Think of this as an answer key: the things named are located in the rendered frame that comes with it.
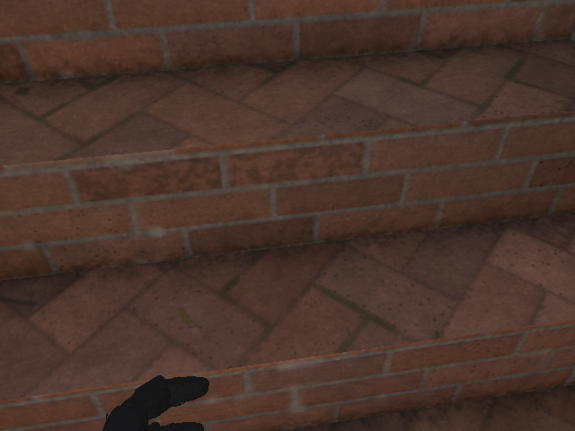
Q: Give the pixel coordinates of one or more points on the left robot hand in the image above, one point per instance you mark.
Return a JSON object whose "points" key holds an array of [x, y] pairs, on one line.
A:
{"points": [[152, 399]]}

